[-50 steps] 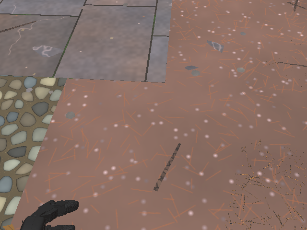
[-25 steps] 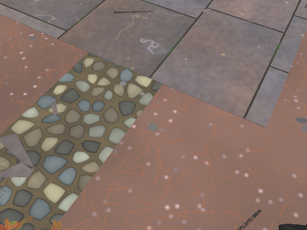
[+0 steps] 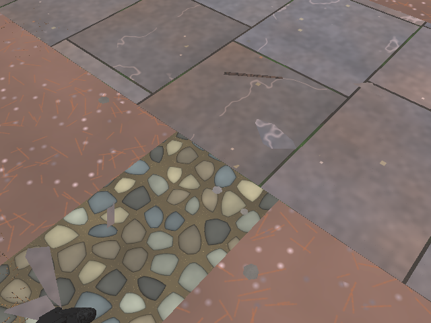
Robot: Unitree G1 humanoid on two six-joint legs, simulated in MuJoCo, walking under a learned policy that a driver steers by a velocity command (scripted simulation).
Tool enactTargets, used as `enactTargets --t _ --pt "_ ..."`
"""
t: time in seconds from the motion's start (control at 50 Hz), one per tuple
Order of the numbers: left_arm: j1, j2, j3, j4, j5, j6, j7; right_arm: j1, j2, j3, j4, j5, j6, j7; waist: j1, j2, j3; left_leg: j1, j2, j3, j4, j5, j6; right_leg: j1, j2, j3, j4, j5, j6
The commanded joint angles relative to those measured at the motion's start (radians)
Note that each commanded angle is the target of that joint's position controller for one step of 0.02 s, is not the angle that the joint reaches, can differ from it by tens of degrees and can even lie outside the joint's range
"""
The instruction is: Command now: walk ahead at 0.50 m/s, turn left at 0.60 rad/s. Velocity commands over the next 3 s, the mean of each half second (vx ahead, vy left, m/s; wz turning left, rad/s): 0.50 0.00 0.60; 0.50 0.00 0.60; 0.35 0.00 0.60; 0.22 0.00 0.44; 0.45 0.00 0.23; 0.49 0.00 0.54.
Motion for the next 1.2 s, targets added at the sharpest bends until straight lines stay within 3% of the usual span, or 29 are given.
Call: enactTargets --t 0.02,0.04,0.1,0.18,0.26,0.34,0.4,0.42,0.44,0.46,0.48,0.5,0.52,0.54,0.56,0.58,0.64,0.76,0.86,0.9,0.92,0.94,0.96,0.98,1.0,1.02,1.04,1.1,1.2 --pt "0.164 0.124 0.04 -0.02 0.001 0.011 0.009 -0.05 -0.147 -0.029 -0.101 -0.004 -0.013 -0.003 0.114 -0.104 -0.068 -0.506 0.115 0.03 0.286 0.113 -0.024 0.496 -0.363 0.48 -0.276 -0.242 -0.147" --pt "0.139 0.104 0.035 -0.01 0.005 0.014 0.012 -0.082 -0.133 -0.032 -0.112 -0.013 -0.013 0.001 0.101 -0.098 -0.021 -0.49 0.142 0.032 0.242 0.159 -0.028 0.419 -0.329 0.391 -0.294 -0.131 -0.146" --pt "0.131 0.093 0.032 0.013 0.003 0.005 0.017 -0.076 -0.075 -0.026 -0.122 0.002 0.0 0.015 0.074 -0.145 -0.003 -0.429 0.182 0.066 0.177 0.208 -0.034 0.333 -0.286 0.219 -0.355 0.01 -0.148" --pt "0.147 0.141 0.048 0.045 0.001 0.003 0.021 -0.144 -0.046 -0.015 -0.156 -0.006 0.005 0.021 0.08 -0.103 0.016 -0.494 0.198 0.079 0.035 0.325 -0.053 0.357 -0.303 0.092 -0.393 0.16 -0.174" --pt "0.157 0.166 0.051 0.065 -0.003 0.017 0.027 -0.247 -0.026 -0.003 -0.176 -0.007 -0.009 0.046 0.115 -0.089 0.041 -0.441 0.184 0.142 -0.19 0.512 -0.043 0.376 -0.274 -0.056 -0.395 0.238 -0.143" --pt "0.211 0.201 0.06 0.097 -0.021 0.037 0.029 -0.347 -0.023 0.001 -0.219 -0.003 -0.01 0.07 0.14 -0.085 0.076 -0.416 0.162 0.201 -0.325 0.497 -0.008 0.46 -0.306 -0.123 -0.371 0.301 -0.122" --pt "0.205 0.245 0.074 0.099 -0.037 0.056 0.035 -0.304 -0.07 -0.022 -0.228 -0.011 -0.003 0.076 0.081 -0.124 0.025 -0.287 0.086 0.27 -0.36 0.354 0.05 0.525 -0.317 -0.177 -0.215 0.712 -0.094" --pt "0.198 0.258 0.078 0.097 -0.042 0.064 0.039 -0.216 -0.103 -0.041 -0.21 -0.012 0.002 0.074 0.024 -0.13 -0.029 -0.168 0.045 0.292 -0.374 0.32 0.079 0.518 -0.308 -0.195 -0.077 0.846 -0.083" --pt "0.184 0.245 0.072 0.092 -0.045 0.068 0.043 -0.051 -0.151 -0.071 -0.166 -0.009 0.007 0.063 -0.069 -0.106 -0.113 0.071 0.007 0.293 -0.438 0.384 0.118 0.427 -0.278 -0.223 0.131 0.831 -0.053" --pt "0.209 0.189 0.049 0.076 -0.013 0.064 0.044 0.103 -0.228 -0.101 -0.128 -0.003 0.019 0.042 -0.123 0.016 -0.202 0.381 0.122 0.09 -0.452 0.38 0.175 0.168 -0.233 -0.22 0.443 0.457 -0.01" --pt "0.296 0.054 0.003 0.012 0.018 0.037 0.027 0.04 -0.327 -0.104 -0.146 0.002 0.004 0.04 0.022 0.261 -0.303 0.659 0.367 -0.498 -0.565 0.175 0.367 -0.258 -0.024 -0.098 0.773 -0.437 0.039" --pt "0.173 0.15 0.018 0.004 -0.017 0.003 0.014 0.067 -0.227 -0.077 -0.17 -0.003 -0.013 0.047 -0.069 0.128 -0.371 0.667 0.398 -0.626 -0.691 0.055 0.364 -0.36 -0.038 0.095 0.851 -0.426 0.024" --pt "0.088 0.187 0.028 -0.026 -0.049 -0.015 0.008 0.031 -0.183 -0.061 -0.156 -0.013 -0.029 0.05 -0.068 0.083 -0.216 0.552 0.373 -0.486 -0.713 0.137 0.315 -0.418 -0.077 0.088 0.815 -0.321 0.004" --pt "0.083 0.17 0.022 -0.024 -0.035 -0.023 0.015 -0.027 -0.163 -0.053 -0.156 -0.012 -0.036 0.05 -0.019 -0.001 -0.138 0.405 0.331 -0.376 -0.712 0.248 0.284 -0.369 -0.117 0.088 0.726 -0.235 0.0" --pt "0.091 0.171 0.026 -0.012 -0.009 -0.022 0.021 -0.089 -0.136 -0.044 -0.164 -0.014 -0.036 0.048 0.022 -0.018 -0.087 0.28 0.291 -0.284 -0.719 0.367 0.263 -0.304 -0.143 0.087 0.643 -0.19 0.011" --pt "0.115 0.176 0.03 -0.006 -0.001 -0.012 0.02 -0.124 -0.12 -0.036 -0.178 -0.027 -0.038 0.043 0.055 0.011 -0.074 0.199 0.267 -0.239 -0.738 0.45 0.258 -0.239 -0.16 0.095 0.607 -0.156 0.02" --pt "0.118 0.143 0.025 -0.005 0.013 0.017 0.021 -0.126 -0.128 -0.037 -0.164 -0.023 -0.044 0.028 0.076 0.008 -0.048 0.074 0.234 -0.158 -0.77 0.587 0.267 -0.189 -0.15 0.067 0.497 -0.101 0.068" --pt "-0.105 0.084 0.0 -0.064 0.005 0.017 0.01 -0.037 -0.16 -0.045 -0.11 -0.012 -0.032 0.001 -0.004 0.036 0.005 -0.014 0.152 -0.074 -0.753 0.483 0.186 -0.107 -0.067 0.048 0.081 0.244 0.095" --pt "-0.152 0.13 0.017 -0.09 -0.01 0.0 -0.007 0.016 -0.148 -0.045 -0.069 -0.003 -0.02 -0.005 -0.01 0.066 0.006 0.107 0.205 -0.205 -0.641 0.417 0.161 -0.066 -0.042 0.092 -0.047 0.188 0.057" --pt "-0.085 0.149 0.03 -0.076 -0.011 -0.009 -0.005 0.001 -0.146 -0.046 -0.068 -0.006 -0.011 -0.007 0.028 0.101 -0.007 0.133 0.21 -0.244 -0.576 0.472 0.144 0.017 -0.036 0.078 -0.069 0.097 0.023" --pt "0.007 0.168 0.045 -0.054 -0.006 -0.013 0.001 -0.013 -0.122 -0.038 -0.073 -0.008 -0.01 -0.005 0.077 0.098 -0.053 0.116 0.17 -0.224 -0.491 0.531 0.118 0.154 -0.038 0.062 -0.108 0.106 -0.005" --pt "0.144 0.21 0.059 -0.04 0.012 -0.018 0.009 -0.019 -0.069 -0.017 -0.089 -0.018 -0.012 0.0 0.14 0.043 -0.182 0.023 0.116 -0.165 -0.263 0.478 0.082 0.402 -0.159 0.163 -0.076 0.09 -0.065" --pt "0.273 0.294 0.082 -0.015 0.027 -0.006 0.013 0.108 -0.007 0.003 -0.109 0.002 -0.019 0.0 0.12 -0.226 -0.348 -0.322 -0.03 -0.019 0.092 0.119 -0.003 0.788 -0.397 0.571 -0.121 -0.096 -0.226" --pt "0.286 0.235 0.071 -0.004 -0.003 0.002 0.004 0.129 -0.073 -0.001 -0.107 0.01 -0.024 -0.003 0.118 -0.316 -0.347 -0.493 0.014 -0.012 0.268 -0.081 -0.02 0.812 -0.472 0.821 -0.218 -0.341 -0.257" --pt "0.234 0.161 0.051 -0.018 -0.01 0.009 0.008 0.04 -0.149 -0.022 -0.102 0.012 -0.02 -0.002 0.139 -0.198 -0.197 -0.547 0.065 -0.014 0.329 0.004 -0.03 0.686 -0.433 0.69 -0.248 -0.406 -0.211" --pt "0.184 0.136 0.042 -0.025 -0.002 0.019 0.013 -0.036 -0.159 -0.026 -0.115 0.001 -0.015 -0.002 0.133 -0.126 -0.106 -0.529 0.101 0.031 0.323 0.077 -0.034 0.557 -0.39 0.54 -0.257 -0.306 -0.174" --pt "0.148 0.117 0.034 -0.017 0.004 0.023 0.015 -0.081 -0.146 -0.028 -0.129 -0.01 -0.014 0.0 0.114 -0.105 -0.033 -0.507 0.129 0.041 0.274 0.128 -0.036 0.44 -0.347 0.43 -0.282 -0.185 -0.163" --pt "0.122 0.094 0.029 0.004 0.004 0.013 0.018 -0.07 -0.08 -0.022 -0.131 0.0 0.001 0.012 0.072 -0.15 0.005 -0.418 0.179 0.07 0.184 0.187 -0.033 0.307 -0.287 0.236 -0.352 -0.019 -0.153" --pt "0.126 0.152 0.048 0.04 0.001 0.009 0.021 -0.156 -0.045 -0.009 -0.166 -0.01 0.004 0.023 0.075 -0.101 0.029 -0.461 0.195 0.094 -0.026 0.359 -0.051 0.329 -0.297 0.053 -0.389 0.237 -0.175"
